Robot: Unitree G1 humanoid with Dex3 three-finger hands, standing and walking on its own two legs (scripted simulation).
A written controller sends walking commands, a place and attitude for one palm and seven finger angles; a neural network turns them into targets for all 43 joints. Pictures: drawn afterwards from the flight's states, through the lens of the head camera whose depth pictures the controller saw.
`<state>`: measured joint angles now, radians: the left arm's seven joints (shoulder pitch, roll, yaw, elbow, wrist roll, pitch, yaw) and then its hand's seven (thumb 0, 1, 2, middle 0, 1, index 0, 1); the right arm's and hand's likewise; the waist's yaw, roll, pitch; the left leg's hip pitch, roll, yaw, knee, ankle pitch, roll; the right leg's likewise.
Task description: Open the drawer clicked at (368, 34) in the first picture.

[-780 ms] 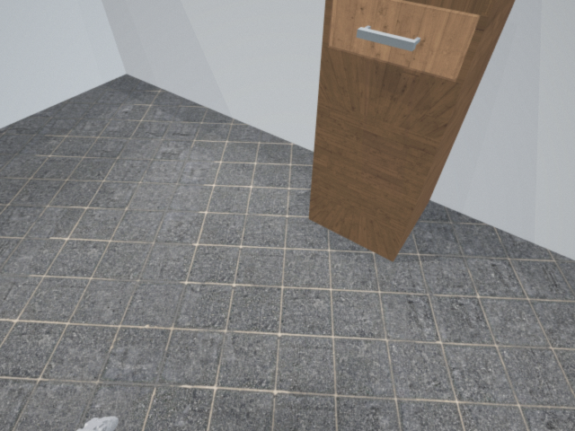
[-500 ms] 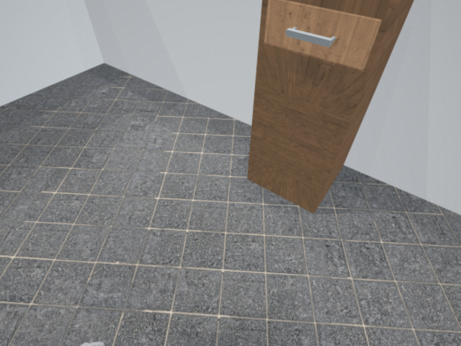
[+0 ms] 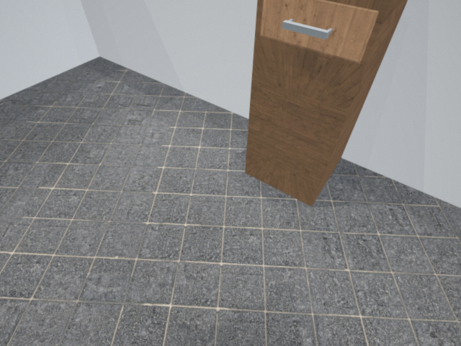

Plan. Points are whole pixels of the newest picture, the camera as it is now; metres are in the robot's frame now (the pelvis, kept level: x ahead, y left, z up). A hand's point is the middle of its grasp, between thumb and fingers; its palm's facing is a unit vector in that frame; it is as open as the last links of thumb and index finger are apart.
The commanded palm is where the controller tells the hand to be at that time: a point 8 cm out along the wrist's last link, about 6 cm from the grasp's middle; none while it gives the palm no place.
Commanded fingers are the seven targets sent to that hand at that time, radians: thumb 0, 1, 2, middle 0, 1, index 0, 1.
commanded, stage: stand and wait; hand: left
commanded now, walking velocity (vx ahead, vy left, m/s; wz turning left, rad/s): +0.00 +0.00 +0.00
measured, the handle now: (307, 27) +1.06 -0.20 +0.12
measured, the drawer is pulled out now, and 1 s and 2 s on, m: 0.00 0.00 0.00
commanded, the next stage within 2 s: look at it before walking up in 0.04 s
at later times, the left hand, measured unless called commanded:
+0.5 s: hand out of the picture +0.08 +0.25 -0.15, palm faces -0.03 -0.94 -0.33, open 7.4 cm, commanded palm none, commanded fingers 0.00 0.90 0.90 -0.20 -0.30 -0.20 -0.30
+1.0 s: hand out of the picture +0.05 +0.23 -0.17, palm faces +0.08 -0.97 -0.24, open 7.4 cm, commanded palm none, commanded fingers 0.00 0.90 0.90 -0.20 -0.30 -0.20 -0.30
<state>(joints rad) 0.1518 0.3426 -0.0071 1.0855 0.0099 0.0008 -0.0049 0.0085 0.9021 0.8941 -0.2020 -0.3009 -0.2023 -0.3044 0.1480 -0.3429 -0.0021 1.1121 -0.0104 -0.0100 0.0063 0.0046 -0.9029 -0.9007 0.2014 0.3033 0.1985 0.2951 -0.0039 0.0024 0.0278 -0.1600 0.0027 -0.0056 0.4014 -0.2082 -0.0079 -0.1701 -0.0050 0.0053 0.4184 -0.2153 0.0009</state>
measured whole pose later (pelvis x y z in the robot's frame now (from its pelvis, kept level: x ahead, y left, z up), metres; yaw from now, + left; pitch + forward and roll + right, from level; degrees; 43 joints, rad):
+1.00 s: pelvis +0.03 +0.02 +0.00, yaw +5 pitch -1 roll -1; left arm 0.25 0.27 0.02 1.05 0.03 0.00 0.00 0.01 0.90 0.89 -0.20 -0.30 -0.20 -0.30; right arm 0.24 -0.27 -0.01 1.09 -0.02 0.03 0.02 0.00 -0.91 -0.90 0.20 0.30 0.20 0.29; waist 0.00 -0.01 -0.02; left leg -0.31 0.02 0.02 0.77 -0.43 0.00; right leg -0.12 -0.03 -0.07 0.41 -0.28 0.01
